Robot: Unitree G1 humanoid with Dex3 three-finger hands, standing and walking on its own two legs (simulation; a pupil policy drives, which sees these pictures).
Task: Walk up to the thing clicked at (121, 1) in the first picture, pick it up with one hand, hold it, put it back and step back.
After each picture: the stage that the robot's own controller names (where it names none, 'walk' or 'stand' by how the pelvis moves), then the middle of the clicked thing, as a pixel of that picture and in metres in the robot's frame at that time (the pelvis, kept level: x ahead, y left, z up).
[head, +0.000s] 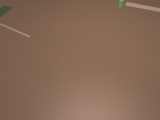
stand; (120, 3) +2.28 -0.68 -0.72
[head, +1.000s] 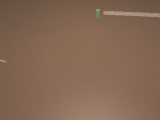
walk; (97, 13) +2.21 -0.16 -0.69
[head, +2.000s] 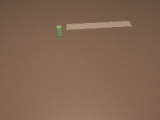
walk; (59, 30) +1.57 +0.25 -0.71
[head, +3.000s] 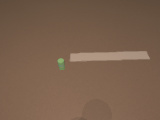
walk; (61, 64) +1.02 +0.23 -0.72
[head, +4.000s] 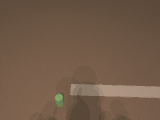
walk; (59, 100) +0.62 +0.18 -0.70
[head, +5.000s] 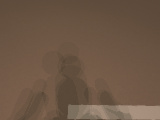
walk; out of the picture +0.38 +0.13 -0.70
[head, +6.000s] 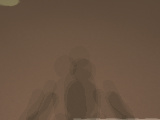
stand; out of the picture +0.32 +0.14 -0.72
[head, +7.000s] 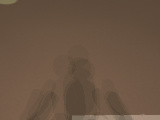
stand; out of the picture +0.34 +0.15 -0.73
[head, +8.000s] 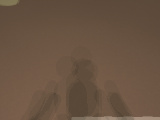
stand; out of the picture +0.34 +0.16 -0.73
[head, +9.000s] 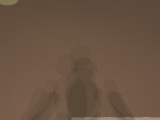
stand; out of the picture +0.33 +0.16 -0.73
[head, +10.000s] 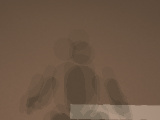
go down; out of the picture +0.34 +0.15 -0.71
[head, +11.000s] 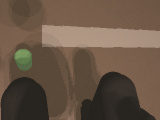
go down; (24, 60) +0.43 +0.18 -0.29
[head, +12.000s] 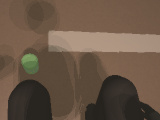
close in; (30, 64) +0.43 +0.17 -0.30
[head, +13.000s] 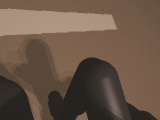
close in; out of the picture +0.42 +0.22 -0.23
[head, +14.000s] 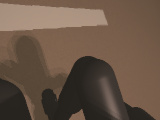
close; out of the picture +0.42 +0.23 -0.22
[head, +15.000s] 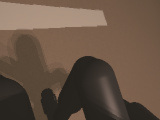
lift; out of the picture +0.37 +0.19 -0.23
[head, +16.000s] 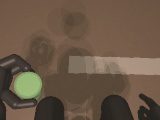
lift; (29, 88) +0.30 +0.17 -0.01
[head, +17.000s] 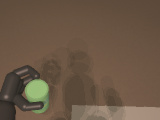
hold; (38, 97) +0.29 +0.15 +0.01
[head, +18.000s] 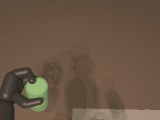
hold; (38, 95) +0.31 +0.15 +0.01
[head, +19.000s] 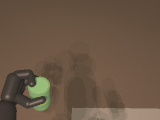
hold; (40, 94) +0.31 +0.15 +0.00
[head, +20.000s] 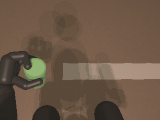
crouch; (35, 74) +0.38 +0.14 -0.07
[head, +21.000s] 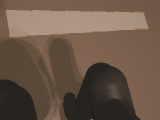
lower; out of the picture +0.43 +0.21 -0.19
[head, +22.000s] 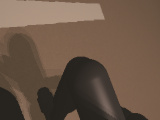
lower; out of the picture +0.44 +0.24 -0.24
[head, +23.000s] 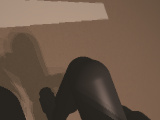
lower; out of the picture +0.43 +0.24 -0.24
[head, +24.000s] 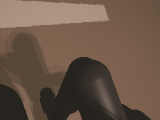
lower; out of the picture +0.43 +0.24 -0.24
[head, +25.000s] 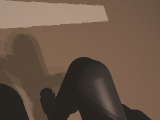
lower; out of the picture +0.43 +0.24 -0.23
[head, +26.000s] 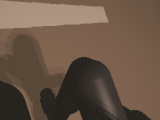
open; out of the picture +0.41 +0.23 -0.24
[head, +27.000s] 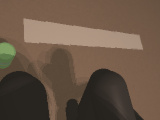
stand; (3, 56) +0.42 +0.20 -0.25
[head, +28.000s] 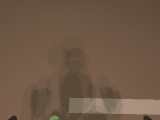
stand; out of the picture +0.37 +0.14 -0.62
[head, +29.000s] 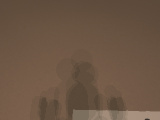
stand; out of the picture +0.37 +0.14 -0.67
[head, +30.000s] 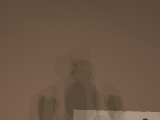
stand; out of the picture +0.36 +0.14 -0.67
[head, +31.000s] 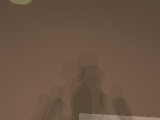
stand; out of the picture +0.38 +0.13 -0.72
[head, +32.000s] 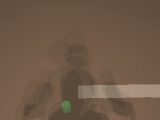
walk; (66, 106) +0.46 +0.12 -0.71
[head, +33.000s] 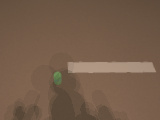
walk; (57, 78) +0.72 +0.13 -0.70
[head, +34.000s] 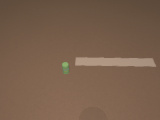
stand; (65, 68) +1.01 +0.20 -0.70
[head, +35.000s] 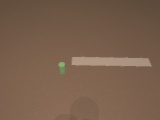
stand; (62, 68) +0.98 +0.18 -0.73
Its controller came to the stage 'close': yes
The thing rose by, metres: 0.73
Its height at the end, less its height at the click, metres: +0.00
